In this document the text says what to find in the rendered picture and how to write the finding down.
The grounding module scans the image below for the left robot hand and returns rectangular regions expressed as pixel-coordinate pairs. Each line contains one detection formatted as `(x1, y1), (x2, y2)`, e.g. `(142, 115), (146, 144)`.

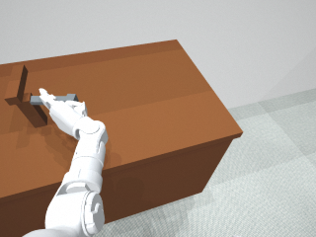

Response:
(39, 88), (88, 136)

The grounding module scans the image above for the counter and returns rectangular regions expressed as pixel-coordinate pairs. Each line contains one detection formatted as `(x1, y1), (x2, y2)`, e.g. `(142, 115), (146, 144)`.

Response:
(0, 39), (243, 237)

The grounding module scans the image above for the robot left upper arm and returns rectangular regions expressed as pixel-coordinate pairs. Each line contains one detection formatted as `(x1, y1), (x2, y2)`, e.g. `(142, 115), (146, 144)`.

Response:
(23, 190), (105, 237)

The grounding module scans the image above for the left robot forearm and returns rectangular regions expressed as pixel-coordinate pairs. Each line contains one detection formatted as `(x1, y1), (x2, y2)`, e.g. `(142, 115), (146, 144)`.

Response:
(44, 117), (109, 229)

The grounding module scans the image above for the tap lever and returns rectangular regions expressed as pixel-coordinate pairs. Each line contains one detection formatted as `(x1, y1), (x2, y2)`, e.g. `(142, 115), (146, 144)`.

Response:
(30, 94), (79, 106)

